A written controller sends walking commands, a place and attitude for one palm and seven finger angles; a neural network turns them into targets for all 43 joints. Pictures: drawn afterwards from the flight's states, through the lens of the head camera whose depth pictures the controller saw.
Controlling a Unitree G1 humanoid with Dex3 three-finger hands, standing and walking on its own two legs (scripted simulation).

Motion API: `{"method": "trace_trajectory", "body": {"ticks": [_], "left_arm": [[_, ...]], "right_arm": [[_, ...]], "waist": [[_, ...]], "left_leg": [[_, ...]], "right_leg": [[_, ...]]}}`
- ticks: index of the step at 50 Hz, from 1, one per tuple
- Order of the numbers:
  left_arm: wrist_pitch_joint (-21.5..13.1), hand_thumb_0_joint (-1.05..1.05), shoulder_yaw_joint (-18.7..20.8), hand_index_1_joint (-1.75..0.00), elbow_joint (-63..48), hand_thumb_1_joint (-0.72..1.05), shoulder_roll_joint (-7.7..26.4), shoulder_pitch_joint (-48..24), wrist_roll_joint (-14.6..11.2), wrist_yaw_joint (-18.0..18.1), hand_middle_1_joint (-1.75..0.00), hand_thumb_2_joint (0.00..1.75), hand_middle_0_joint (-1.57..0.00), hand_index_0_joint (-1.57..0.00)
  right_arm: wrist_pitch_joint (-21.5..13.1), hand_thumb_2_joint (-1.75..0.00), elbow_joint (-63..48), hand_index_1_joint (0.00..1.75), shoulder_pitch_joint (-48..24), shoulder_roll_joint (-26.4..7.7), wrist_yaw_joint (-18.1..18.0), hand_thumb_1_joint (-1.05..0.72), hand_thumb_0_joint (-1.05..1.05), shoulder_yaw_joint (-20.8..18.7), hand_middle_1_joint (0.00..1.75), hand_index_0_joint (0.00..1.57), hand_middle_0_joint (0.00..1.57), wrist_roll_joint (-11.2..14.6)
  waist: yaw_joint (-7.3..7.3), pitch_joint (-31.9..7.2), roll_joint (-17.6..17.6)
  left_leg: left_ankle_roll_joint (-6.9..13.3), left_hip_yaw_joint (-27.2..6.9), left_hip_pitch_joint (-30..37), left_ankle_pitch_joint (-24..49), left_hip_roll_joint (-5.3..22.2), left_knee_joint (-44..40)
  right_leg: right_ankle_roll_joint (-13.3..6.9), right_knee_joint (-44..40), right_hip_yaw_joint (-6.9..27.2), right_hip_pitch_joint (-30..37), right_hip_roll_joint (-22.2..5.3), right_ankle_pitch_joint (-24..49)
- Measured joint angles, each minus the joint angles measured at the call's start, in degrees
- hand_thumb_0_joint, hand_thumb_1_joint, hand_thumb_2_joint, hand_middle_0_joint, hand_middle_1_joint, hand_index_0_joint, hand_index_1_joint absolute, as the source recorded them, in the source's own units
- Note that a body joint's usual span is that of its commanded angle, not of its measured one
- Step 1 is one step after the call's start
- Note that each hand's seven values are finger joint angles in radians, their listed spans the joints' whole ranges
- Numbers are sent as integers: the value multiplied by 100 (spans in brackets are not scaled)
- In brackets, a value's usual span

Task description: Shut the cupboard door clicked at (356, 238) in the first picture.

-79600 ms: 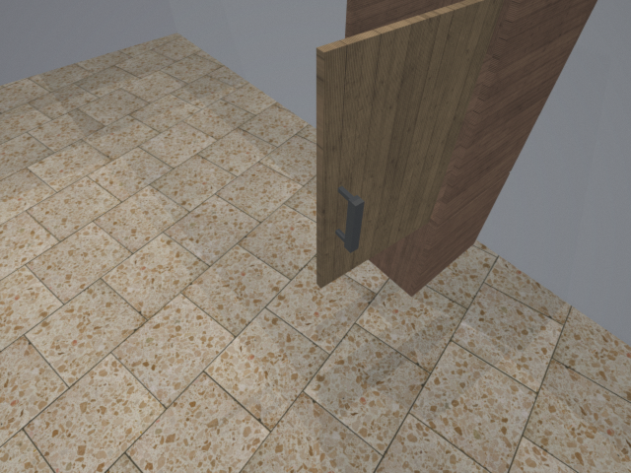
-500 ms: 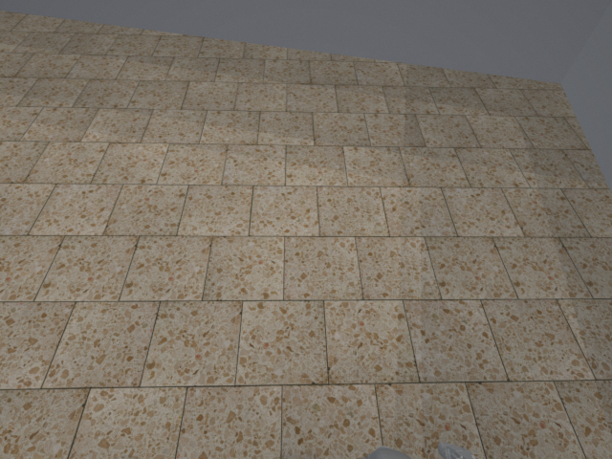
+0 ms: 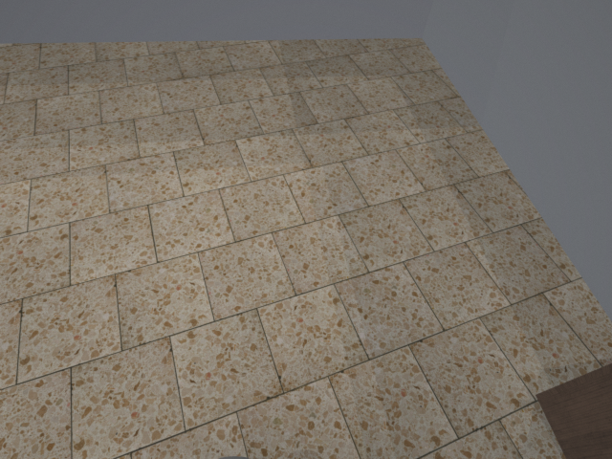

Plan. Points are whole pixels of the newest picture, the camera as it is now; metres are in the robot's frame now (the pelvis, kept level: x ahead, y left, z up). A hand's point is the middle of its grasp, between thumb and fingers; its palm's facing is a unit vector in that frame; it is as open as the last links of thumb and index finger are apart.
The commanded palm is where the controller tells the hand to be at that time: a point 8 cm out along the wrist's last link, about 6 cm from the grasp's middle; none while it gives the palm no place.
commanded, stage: turn to face it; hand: left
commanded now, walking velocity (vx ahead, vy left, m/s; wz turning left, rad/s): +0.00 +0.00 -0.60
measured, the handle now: out of the picture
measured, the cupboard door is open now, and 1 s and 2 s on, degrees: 4 4 4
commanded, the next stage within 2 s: take the last steps up to it in 1.98 s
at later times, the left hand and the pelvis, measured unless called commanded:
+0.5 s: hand (222, 430) +0.17 +0.13 -0.14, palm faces -0.31 -0.91 -0.27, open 7.3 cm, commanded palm none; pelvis +0.01 -0.03 +0.01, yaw -18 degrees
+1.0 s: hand (249, 386) +0.24 +0.10 -0.15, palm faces -0.55 -0.80 -0.23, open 7.4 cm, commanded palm none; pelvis +0.03 -0.03 +0.01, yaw -36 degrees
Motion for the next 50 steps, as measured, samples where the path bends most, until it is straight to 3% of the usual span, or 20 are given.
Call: {"method": "trace_trajectory", "body": {"ticks": [3,6,13,16,17,19,21,23,28,32,34,36,38,40,42,45,50], "left_arm": [[69,1,39,-30,-34,91,145,-154,25,-57,-30,90,-20,-20],[78,1,65,-30,-168,91,234,-310,13,-127,-30,90,-20,-20],[60,1,6,-30,-383,91,234,-571,14,-199,-30,90,-20,-20],[-37,0,-67,-30,-469,91,213,-590,19,-215,-30,90,-20,-20],[-116,0,-83,-30,-487,91,205,-581,35,-196,-30,90,-20,-20],[-206,0,-150,-30,-456,91,72,-593,24,-125,-30,90,-20,-20],[-209,0,-194,-30,-448,91,-29,-533,14,-58,-30,90,-20,-20],[-173,0,-218,-30,-419,91,-97,-455,13,-15,-30,90,-20,-20],[-123,0,-248,-30,-330,91,-178,-260,39,-29,-30,90,-20,-20],[-95,0,-207,-30,-271,91,-164,-139,58,-46,-30,90,-21,-20],[-58,0,-170,-30,-236,91,-124,-83,40,-47,-30,90,-21,-20],[5,1,-125,-30,-208,91,-62,-53,-2,-54,-30,90,-21,-20],[59,1,-80,-30,-168,91,31,-91,9,-84,-30,90,-20,-20],[76,1,-29,-30,-149,91,103,-123,22,-136,-30,90,-20,-20],[80,1,5,-30,-173,91,156,-146,19,-184,-30,90,-20,-20],[99,1,21,-30,-221,91,193,-193,9,-220,-30,90,-20,-20],[73,1,-13,-30,-269,91,187,-326,14,-240,-30,90,-20,-20]], "right_arm": [[-34,-90,-46,29,126,73,-9,-90,0,88,30,20,20,-74],[4,-90,-31,30,244,96,-8,-90,0,132,30,20,20,-95],[35,-90,46,30,353,-21,59,-90,1,50,30,20,20,-95],[73,-90,53,30,438,-134,104,-90,1,-18,30,20,20,-55],[108,-90,62,30,443,-179,118,-90,1,-46,30,20,20,-33],[236,-90,111,30,311,-326,79,-90,1,-92,30,20,20,-7],[290,-90,135,30,191,-389,31,-90,1,-110,30,20,20,10],[285,-90,101,29,107,-398,32,-90,1,-112,30,20,20,13],[258,-90,-72,29,-45,-320,70,-90,1,-107,30,20,19,14],[199,-90,-171,29,-145,-208,65,-90,1,-72,30,20,19,43],[128,-90,-224,29,-150,-153,52,-90,1,-34,30,20,19,58],[22,-90,-271,29,-111,-105,40,-90,1,11,30,20,19,28],[-12,-90,-294,29,-83,-22,33,-90,1,90,30,20,20,-31],[-21,-90,-306,30,-10,38,17,-90,0,142,30,20,20,-69],[-8,-90,-288,30,52,70,6,-90,0,168,30,20,20,-83],[-1,-90,-228,30,127,70,12,-90,0,156,30,20,20,-85],[41,-90,-109,30,221,-46,65,-90,1,59,30,20,20,-82]], "waist": [[-30,28,30],[-25,60,116],[-137,113,358],[-184,76,427],[-174,51,428],[-206,135,597],[-213,182,600],[-206,189,536],[-156,130,363],[-50,81,200],[-21,33,116],[-16,-32,55],[21,15,-28],[32,49,-17],[49,78,28],[42,104,141],[-57,137,351]], "left_leg": [[95,193,169,-40,144,-87],[77,360,394,86,295,-409],[-70,846,546,10,621,-440],[-210,1022,411,-279,764,42],[-239,984,246,-585,770,455],[-262,471,-209,-1249,635,1596],[-299,172,-608,-1294,421,2516],[-348,81,-851,-1051,317,2844],[-392,-44,-968,-672,187,2352],[-347,-93,-639,-654,59,1345],[-306,-85,-293,-294,-14,507],[-111,-44,-103,-14,-2,-16],[65,114,-65,-69,52,56],[111,230,89,-40,153,-114],[100,348,259,44,261,-340],[53,533,436,94,429,-531],[-94,866,526,-108,700,-327]], "right_leg": [[91,1558,-295,-458,8,-710],[191,2120,-593,-625,-127,-613],[159,794,-879,-147,-334,-335],[16,-451,-958,402,-335,561],[-69,-598,-911,462,-322,424],[-174,-377,-851,351,-203,222],[-204,-451,-738,383,-162,291],[-207,-637,-615,460,-135,431],[-205,-904,-351,535,-50,586],[-149,-840,-104,458,31,565],[-83,-675,27,360,74,481],[-37,-209,100,123,137,71],[24,880,-53,-246,128,-628],[113,1869,-298,-549,64,-731],[193,2287,-522,-683,-67,-638],[254,2060,-723,-629,-241,-529],[177,762,-912,-167,-350,-327]]}}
